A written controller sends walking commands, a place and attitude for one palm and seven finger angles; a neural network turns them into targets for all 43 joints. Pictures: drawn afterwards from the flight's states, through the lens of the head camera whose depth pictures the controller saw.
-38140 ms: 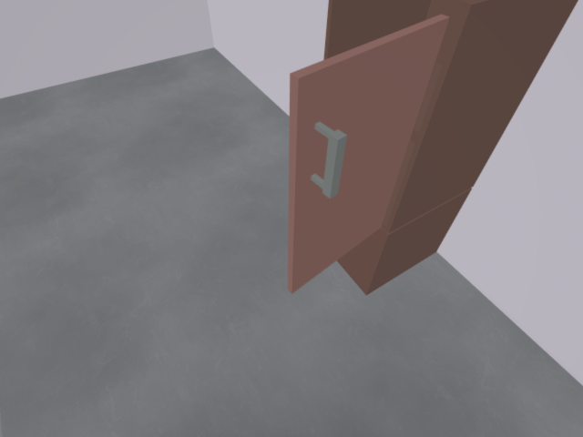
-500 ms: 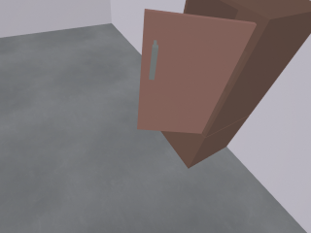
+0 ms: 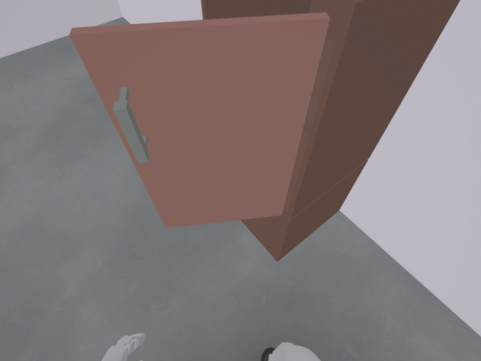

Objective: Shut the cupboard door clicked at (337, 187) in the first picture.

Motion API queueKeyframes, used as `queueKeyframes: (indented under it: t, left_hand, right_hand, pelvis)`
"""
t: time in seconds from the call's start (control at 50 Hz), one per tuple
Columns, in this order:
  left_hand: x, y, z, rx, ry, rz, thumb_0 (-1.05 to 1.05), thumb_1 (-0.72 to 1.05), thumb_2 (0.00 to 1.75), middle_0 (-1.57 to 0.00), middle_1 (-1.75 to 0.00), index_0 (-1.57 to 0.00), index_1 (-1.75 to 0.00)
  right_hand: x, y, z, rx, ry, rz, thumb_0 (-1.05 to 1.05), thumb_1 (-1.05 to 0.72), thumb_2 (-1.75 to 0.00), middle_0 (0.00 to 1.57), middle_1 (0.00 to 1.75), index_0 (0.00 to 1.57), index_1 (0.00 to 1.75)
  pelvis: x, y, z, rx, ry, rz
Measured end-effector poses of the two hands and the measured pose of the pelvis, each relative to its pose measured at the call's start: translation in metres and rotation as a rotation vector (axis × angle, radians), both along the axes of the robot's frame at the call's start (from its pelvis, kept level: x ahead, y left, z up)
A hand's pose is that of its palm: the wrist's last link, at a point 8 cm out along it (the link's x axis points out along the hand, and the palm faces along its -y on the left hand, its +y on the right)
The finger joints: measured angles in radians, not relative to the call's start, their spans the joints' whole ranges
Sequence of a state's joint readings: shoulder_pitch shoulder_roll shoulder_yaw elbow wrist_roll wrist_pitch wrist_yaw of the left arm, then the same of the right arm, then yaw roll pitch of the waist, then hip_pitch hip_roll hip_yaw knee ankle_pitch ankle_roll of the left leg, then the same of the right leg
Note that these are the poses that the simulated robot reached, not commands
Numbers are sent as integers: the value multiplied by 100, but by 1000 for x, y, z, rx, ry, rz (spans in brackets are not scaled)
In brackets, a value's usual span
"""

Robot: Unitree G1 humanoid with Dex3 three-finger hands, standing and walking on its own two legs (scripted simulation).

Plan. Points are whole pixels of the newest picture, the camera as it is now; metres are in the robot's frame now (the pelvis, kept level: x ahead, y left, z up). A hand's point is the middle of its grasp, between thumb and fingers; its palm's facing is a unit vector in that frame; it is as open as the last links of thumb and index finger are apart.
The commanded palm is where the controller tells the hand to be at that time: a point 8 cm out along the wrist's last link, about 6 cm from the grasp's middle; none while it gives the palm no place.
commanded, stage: come to a stop and stand still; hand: left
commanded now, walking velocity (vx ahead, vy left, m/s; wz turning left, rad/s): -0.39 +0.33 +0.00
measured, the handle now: (134, 126) +0.47 +0.18 +0.11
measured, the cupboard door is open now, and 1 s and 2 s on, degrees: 58 58 58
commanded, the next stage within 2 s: look again from close up in 1.24 s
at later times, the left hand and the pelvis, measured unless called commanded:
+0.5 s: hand out of the picture +0.05 +0.23 -0.17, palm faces +0.10 -0.97 -0.23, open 7.4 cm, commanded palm none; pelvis +0.02 +0.04 +0.01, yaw +2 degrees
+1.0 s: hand out of the picture +0.02 +0.24 -0.16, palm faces +0.02 -0.98 -0.20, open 7.3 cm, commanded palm none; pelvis -0.01 +0.06 +0.02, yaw +0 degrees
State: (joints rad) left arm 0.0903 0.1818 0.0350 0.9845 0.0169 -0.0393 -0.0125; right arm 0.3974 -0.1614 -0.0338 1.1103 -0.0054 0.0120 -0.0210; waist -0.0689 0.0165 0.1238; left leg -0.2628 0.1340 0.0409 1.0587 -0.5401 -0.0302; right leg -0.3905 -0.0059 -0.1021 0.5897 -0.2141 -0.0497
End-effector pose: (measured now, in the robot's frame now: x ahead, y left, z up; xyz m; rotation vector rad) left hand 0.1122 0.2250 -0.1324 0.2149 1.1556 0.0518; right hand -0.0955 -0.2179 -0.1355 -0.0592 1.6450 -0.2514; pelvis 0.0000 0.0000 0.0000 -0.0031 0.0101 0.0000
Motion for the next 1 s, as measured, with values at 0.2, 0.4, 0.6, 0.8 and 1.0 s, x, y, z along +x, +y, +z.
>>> queueKeyframes:
  t: [0.2, 0.4, 0.6, 0.8, 1.0]
  left_hand:
    - [-7, -7, 20, 45, 38, 112, -1, 93, 90, -20, -30, -20, -30]
    - [-51, 28, 15, 56, 114, 179, 0, 91, 90, -20, -30, -20, -30]
    - [-91, 77, -9, 16, 191, 220, 1, 91, 90, -20, -29, -20, -30]
    - [-97, 78, 4, 34, 203, 157, 1, 91, 90, -19, -29, -20, -30]
    - [-96, 61, 6, 8, 160, 124, 1, 91, 90, -20, -29, -20, -30]
  right_hand:
    - [182, -32, 4, -21, -330, 145, 0, -91, -90, 20, 30, 20, 30]
    - [254, -14, 25, -48, -479, 248, 0, -91, -90, 20, 30, 20, 30]
    - [202, 36, 27, -82, -395, 288, 0, -90, -90, 20, 30, 20, 30]
    - [138, 53, 9, -30, -315, 170, 0, -92, -90, 20, 30, 21, 30]
    - [81, 53, 11, -10, -235, 128, 0, -91, -90, 20, 30, 20, 30]
  pelvis:
    - [32, -13, 16, 11, 6, 15]
    - [26, 10, 17, 25, 17, 32]
    - [17, 51, 11, -1, -6, 35]
    - [6, 62, 14, 10, -13, 7]
    - [-6, 58, 20, 10, -34, 8]
